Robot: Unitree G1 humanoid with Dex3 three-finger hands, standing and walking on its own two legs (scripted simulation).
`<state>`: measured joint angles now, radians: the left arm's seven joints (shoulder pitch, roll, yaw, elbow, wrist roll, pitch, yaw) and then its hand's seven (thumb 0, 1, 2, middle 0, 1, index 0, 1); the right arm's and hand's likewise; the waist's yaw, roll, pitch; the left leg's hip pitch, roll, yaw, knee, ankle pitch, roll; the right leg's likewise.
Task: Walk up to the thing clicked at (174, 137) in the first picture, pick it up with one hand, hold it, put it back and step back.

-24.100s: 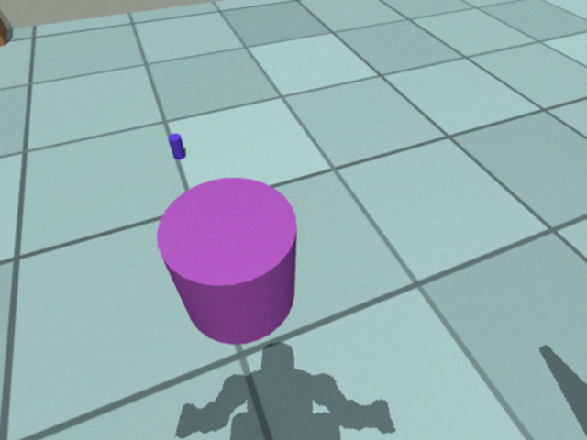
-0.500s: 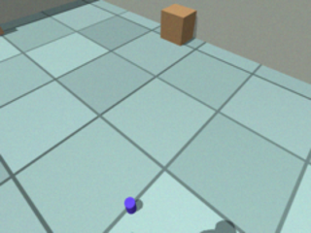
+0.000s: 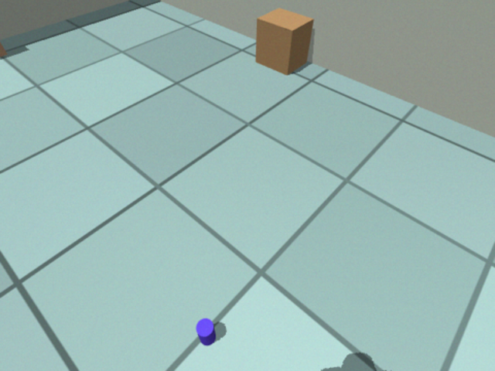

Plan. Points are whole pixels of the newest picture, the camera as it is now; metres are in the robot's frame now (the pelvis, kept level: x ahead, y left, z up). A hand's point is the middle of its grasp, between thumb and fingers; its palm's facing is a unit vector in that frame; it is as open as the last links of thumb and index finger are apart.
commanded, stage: stand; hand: left
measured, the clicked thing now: (206, 332) +0.38 +0.15 -0.72
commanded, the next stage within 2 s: go down in 2.00 s
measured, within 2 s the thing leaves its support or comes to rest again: neither
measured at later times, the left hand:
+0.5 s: hand out of the picture +0.09 +0.25 -0.16, palm faces -0.02 -0.94 -0.34, open 7.4 cm
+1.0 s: hand out of the picture +0.09 +0.25 -0.16, palm faces -0.02 -0.94 -0.34, open 7.4 cm
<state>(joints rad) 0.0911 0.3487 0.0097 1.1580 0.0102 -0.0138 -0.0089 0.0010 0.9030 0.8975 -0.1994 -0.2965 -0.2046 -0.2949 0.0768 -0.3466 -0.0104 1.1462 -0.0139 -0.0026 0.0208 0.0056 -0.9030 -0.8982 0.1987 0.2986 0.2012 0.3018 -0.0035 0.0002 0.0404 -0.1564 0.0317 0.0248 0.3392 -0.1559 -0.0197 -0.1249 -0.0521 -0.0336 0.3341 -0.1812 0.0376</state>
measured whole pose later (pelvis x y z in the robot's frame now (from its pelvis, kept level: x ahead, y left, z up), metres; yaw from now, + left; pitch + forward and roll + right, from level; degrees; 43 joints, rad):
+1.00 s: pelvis +0.01 +0.00 +0.00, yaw +0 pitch -2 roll +0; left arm 0.10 0.35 0.01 1.14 0.01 -0.01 -0.01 0.00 0.90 0.90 -0.20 -0.30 -0.20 -0.30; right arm 0.09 -0.35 0.00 1.14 -0.01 0.00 0.01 0.01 -0.90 -0.90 0.20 0.30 0.20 0.30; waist 0.00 0.00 0.04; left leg -0.12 0.04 0.02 0.33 -0.17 -0.03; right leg -0.08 -0.04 -0.04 0.30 -0.19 0.03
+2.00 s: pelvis +0.02 +0.00 +0.00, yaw +0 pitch -2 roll +0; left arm 0.12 0.35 0.01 1.13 0.01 -0.01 0.00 0.00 0.90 0.90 -0.20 -0.30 -0.20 -0.30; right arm 0.10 -0.35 0.00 1.13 -0.01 0.00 0.01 0.01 -0.90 -0.90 0.20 0.30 0.20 0.30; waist 0.00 0.00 0.04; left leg -0.12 0.03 0.02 0.33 -0.18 -0.02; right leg -0.07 -0.05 -0.04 0.30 -0.19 0.04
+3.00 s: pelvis +0.00 +0.00 -0.09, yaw +0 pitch +17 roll -3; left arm 0.27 0.36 0.28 0.43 0.01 0.22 -0.13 -0.01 -0.56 0.04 -0.10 -0.06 -0.10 -0.06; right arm 0.20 -0.23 -0.01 0.54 0.00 -0.16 -0.07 0.01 -0.85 -0.88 0.20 0.30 0.20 0.30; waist -0.03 0.00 -0.12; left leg -0.92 0.07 -0.03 1.15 -0.52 -0.02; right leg -0.86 -0.03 -0.05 1.09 -0.53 0.03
